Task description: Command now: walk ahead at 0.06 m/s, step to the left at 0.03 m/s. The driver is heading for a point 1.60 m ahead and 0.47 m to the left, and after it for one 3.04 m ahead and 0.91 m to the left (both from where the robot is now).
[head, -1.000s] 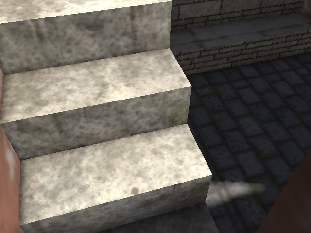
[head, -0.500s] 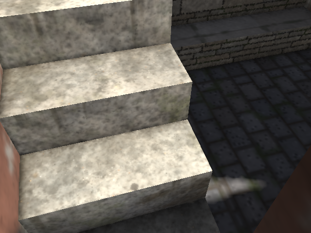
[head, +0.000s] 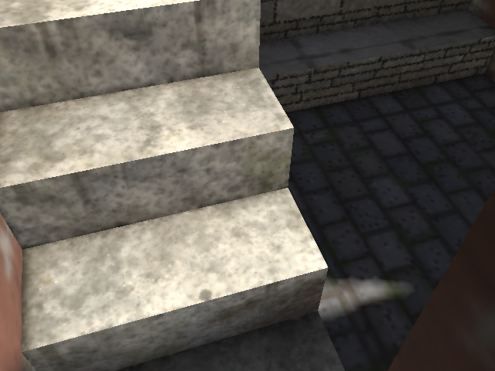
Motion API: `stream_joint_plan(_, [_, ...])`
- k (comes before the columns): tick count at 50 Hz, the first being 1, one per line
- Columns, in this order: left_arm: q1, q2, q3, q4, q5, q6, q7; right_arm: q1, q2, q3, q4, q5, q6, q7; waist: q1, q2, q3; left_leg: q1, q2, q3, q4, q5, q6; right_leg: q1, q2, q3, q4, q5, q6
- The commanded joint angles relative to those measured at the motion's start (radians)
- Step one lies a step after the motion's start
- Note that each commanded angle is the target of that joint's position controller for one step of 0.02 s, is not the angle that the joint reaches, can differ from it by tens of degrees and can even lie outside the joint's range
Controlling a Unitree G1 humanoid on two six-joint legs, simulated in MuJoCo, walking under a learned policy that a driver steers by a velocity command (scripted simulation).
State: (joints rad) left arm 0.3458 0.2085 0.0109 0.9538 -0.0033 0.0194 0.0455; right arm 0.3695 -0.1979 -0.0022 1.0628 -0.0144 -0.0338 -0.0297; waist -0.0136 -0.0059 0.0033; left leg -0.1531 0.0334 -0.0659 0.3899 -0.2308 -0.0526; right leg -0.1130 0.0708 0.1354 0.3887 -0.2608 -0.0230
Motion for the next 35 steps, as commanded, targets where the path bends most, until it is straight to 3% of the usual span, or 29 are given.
stream_joint_plan(1, [0.028, 0.056, 0.012, -0.051, 0.064, -0.028, 0.011, 0.099, 0.061, 0.031, -0.004, 0.018, 0.006, -0.01, 0.033, 0.019, 0.046, -0.01, 0.015, -0.005, -0.038, 0.076, 0.036, -0.07, -0.105, 0.064, -0.119, 0.044, -0.014])
stream_joint_plan(2, [0.045, 0.063, 0.013, -0.024, 0.05, -0.028, 0.023, 0.049, 0.046, 0.034, -0.048, 0.004, 0.0, -0.006, 0.015, -0.015, 0.06, 0.021, 0.024, -0.007, -0.04, 0.044, 0.043, -0.126, -0.085, 0.069, -0.143, -0.058, -0.025])
stream_joint_plan(3, [0.036, 0.07, 0.014, -0.023, 0.044, -0.029, 0.027, 0.042, 0.001, 0.023, -0.063, -0.002, -0.003, -0.005, 0.013, -0.013, 0.081, 0.0, 0.02, -0.008, -0.039, 0.012, 0.049, -0.133, -0.085, 0.074, -0.154, -0.091, -0.032])
stream_joint_plan(4, [0.027, 0.071, 0.013, -0.026, 0.043, -0.029, 0.025, 0.045, -0.005, 0.023, -0.074, 0.0, -0.01, -0.002, 0.015, -0.013, 0.09, -0.013, 0.02, -0.011, -0.039, 0.001, 0.054, -0.128, -0.086, 0.079, -0.158, -0.094, -0.043])
stream_joint_plan(5, [0.031, 0.08, 0.012, -0.025, -0.019, -0.022, 0.015, 0.074, -0.139, -0.014, -0.048, -0.003, -0.017, -0.004, -0.016, -0.026, 0.128, -0.003, -0.016, 0.006, -0.045, -0.043, 0.014, -0.168, -0.043, 0.087, -0.162, -0.147, -0.005])
stream_joint_plan(6, [0.02, 0.083, 0.01, -0.039, -0.025, -0.022, 0.012, 0.092, -0.124, -0.014, -0.04, 0.005, -0.022, -0.007, -0.008, -0.031, 0.14, -0.022, -0.015, 0.0, -0.045, -0.041, 0.011, -0.165, -0.041, 0.079, -0.163, -0.133, 0.001])
stream_joint_plan(7, [0.02, 0.08, 0.009, -0.045, -0.017, -0.024, 0.011, 0.095, -0.086, -0.005, -0.034, 0.009, -0.026, -0.009, -0.007, -0.011, 0.134, -0.021, -0.014, -0.005, -0.052, -0.026, 0.014, -0.154, -0.038, 0.074, -0.154, -0.103, 0.003])
stream_joint_plan(8, [0.022, 0.082, 0.009, -0.047, -0.013, -0.025, 0.012, 0.095, -0.075, -0.002, -0.031, 0.007, -0.025, -0.013, -0.006, 0.008, 0.124, -0.018, -0.014, -0.008, -0.054, 0.003, 0.018, -0.141, -0.034, 0.062, -0.141, -0.054, 0.007])
stream_joint_plan(10, [0.033, 0.071, 0.008, -0.049, -0.01, -0.03, 0.013, 0.084, -0.066, -0.001, -0.033, 0.008, -0.027, -0.015, -0.001, 0.034, 0.078, 0.004, -0.008, -0.016, -0.052, 0.092, 0.028, -0.094, -0.027, 0.043, -0.099, 0.09, 0.009])
stream_joint_plan(15, [0.034, 0.068, 0.006, -0.057, -0.012, -0.026, 0.017, 0.067, -0.071, 0.0, -0.035, 0.011, -0.032, -0.008, 0.005, 0.023, -0.007, 0.066, 0.001, -0.018, -0.036, 0.318, 0.034, -0.008, -0.039, 0.033, -0.053, 0.37, 0.02])
stream_joint_plan(16, [0.03, 0.082, 0.01, -0.067, -0.014, -0.029, 0.006, 0.076, -0.039, 0.01, -0.032, 0.013, -0.038, -0.012, -0.007, 0.045, -0.009, 0.075, -0.009, -0.012, -0.044, 0.289, 0.04, -0.01, -0.04, 0.034, -0.053, 0.366, 0.02])
stream_joint_plan(23, [-0.022, 0.078, 0.006, -0.102, -0.012, -0.037, -0.011, 0.031, -0.066, 0.012, -0.042, 0.018, -0.038, -0.017, -0.004, 0.01, -0.004, 0.088, 0.004, -0.023, -0.054, 0.381, 0.045, 0.014, -0.056, 0.044, -0.06, 0.481, 0.026])
stream_joint_plan(34, [-0.085, 0.101, 0.0, -0.135, -0.005, -0.032, -0.015, -0.026, -0.079, 0.017, -0.051, 0.013, -0.042, -0.009, -0.006, 0.002, -0.014, 0.098, 0.01, -0.018, -0.085, 0.36, 0.03, 0.047, -0.07, 0.054, -0.084, 0.489, 0.04])
stream_joint_plan(35, [-0.076, 0.1, -0.003, -0.127, 0.002, -0.029, -0.013, -0.042, -0.088, 0.017, -0.056, 0.012, -0.041, -0.004, -0.003, 0.006, -0.018, 0.099, 0.006, -0.012, -0.088, 0.363, 0.027, 0.052, -0.072, 0.049, -0.095, 0.475, 0.039])
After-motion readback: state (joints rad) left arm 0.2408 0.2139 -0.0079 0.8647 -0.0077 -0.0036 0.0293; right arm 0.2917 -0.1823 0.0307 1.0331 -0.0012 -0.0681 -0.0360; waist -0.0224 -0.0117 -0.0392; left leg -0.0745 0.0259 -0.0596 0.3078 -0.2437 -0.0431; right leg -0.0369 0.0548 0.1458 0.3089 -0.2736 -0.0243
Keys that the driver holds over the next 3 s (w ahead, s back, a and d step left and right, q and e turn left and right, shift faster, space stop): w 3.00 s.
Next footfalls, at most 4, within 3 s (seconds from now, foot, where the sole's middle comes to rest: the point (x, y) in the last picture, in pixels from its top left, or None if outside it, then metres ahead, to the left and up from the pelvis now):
1.22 left None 0.00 0.20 -0.78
1.58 right None -0.04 -0.10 -0.78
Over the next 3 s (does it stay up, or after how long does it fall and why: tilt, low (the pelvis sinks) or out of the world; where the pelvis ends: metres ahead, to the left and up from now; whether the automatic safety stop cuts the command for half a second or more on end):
stays up -0.02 0.05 0.00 its command is cut before an obstacle after 0.9 s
